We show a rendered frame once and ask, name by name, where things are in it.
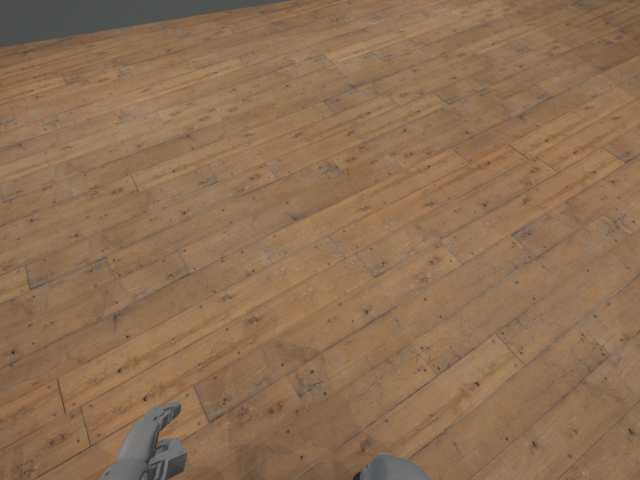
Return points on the robot right thigh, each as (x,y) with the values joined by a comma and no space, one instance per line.
(392,468)

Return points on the robot right shin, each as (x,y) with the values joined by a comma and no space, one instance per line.
(381,454)

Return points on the left robot hand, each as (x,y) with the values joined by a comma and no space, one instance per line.
(165,458)

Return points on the robot left forearm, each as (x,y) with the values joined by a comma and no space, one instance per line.
(127,469)

